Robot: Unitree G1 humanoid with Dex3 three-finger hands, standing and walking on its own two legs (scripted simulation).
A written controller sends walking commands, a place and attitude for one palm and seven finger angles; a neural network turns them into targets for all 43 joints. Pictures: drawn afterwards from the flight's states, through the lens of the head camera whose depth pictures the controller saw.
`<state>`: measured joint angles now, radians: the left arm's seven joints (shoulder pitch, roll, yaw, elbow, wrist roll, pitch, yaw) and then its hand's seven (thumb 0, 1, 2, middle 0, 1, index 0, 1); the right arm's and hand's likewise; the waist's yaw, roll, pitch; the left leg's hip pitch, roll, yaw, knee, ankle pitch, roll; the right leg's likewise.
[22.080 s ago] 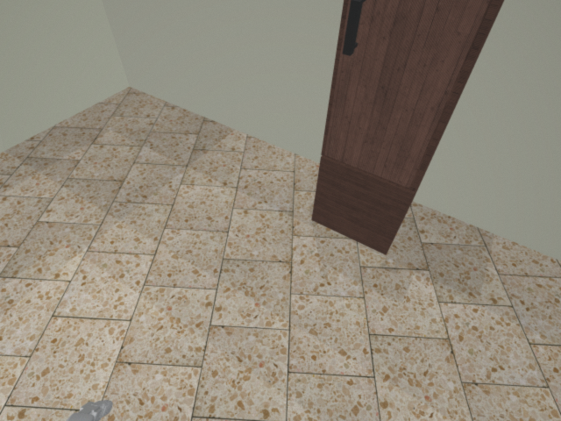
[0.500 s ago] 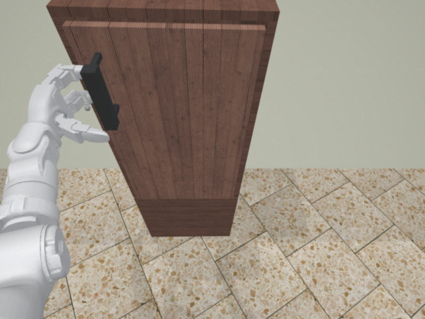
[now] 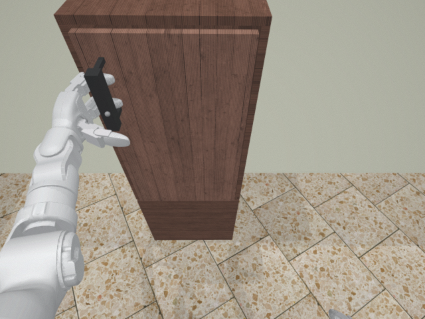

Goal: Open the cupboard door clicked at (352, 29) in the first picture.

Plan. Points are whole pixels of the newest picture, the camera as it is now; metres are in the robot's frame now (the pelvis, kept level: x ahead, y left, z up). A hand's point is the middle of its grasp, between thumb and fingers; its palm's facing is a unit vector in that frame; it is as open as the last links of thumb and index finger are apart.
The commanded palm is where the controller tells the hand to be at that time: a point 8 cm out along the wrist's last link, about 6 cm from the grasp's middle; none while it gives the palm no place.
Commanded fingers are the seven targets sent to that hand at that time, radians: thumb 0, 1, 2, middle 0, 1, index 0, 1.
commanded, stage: slide the fingers in behind the handle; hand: left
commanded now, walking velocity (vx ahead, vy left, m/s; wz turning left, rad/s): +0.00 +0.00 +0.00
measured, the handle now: (107, 95) +0.51 +0.21 +0.15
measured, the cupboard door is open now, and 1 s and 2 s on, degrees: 0 0 22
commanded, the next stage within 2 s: close the thumb around the handle in 0.50 s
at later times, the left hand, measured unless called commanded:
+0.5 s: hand (109, 110) +0.45 +0.19 +0.16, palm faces +0.01 -1.00 +0.00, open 14.0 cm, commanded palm +0.43 +0.24 +0.15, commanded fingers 0.00 -0.50 0.30 -0.30 -1.20 -0.30 -1.20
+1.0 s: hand (113, 110) +0.46 +0.19 +0.15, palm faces +0.00 -1.00 +0.00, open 9.5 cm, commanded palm +0.43 +0.23 +0.15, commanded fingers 0.00 0.68 0.80 -0.38 -1.33 -0.38 -1.33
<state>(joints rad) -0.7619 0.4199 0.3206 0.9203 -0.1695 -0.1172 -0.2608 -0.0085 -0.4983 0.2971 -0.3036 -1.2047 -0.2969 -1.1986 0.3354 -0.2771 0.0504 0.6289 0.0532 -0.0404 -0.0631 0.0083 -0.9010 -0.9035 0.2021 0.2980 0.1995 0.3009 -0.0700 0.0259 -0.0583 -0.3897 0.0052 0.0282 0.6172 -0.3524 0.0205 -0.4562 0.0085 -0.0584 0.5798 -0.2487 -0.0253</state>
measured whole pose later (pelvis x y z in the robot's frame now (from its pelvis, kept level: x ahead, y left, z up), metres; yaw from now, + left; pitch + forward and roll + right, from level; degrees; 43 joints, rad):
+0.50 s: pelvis -0.01 +0.00 +0.00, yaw -1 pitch +7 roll +0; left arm -0.81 0.44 0.35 1.00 -0.16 -0.18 -0.26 -0.01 -0.50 0.30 -0.30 -1.20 -0.29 -1.20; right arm 0.37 -0.29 0.04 0.66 0.05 -0.07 -0.07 0.01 -0.90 -0.90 0.20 0.30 0.20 0.30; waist -0.09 0.02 -0.05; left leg -0.41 0.01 0.04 0.62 -0.34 0.02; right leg -0.48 0.01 -0.05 0.58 -0.23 -0.03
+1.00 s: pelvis +0.00 +0.01 +0.00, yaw +0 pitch +8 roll -1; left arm -0.80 0.41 0.31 0.97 -0.16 -0.16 -0.24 0.00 0.15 0.58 -0.35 -1.27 -0.34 -1.27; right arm 0.36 -0.28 0.04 0.65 0.04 -0.07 -0.06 0.01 -0.90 -0.90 0.20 0.30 0.20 0.30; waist -0.08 0.03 -0.07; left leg -0.41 0.00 0.04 0.62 -0.35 0.03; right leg -0.48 0.00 -0.05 0.59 -0.25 -0.02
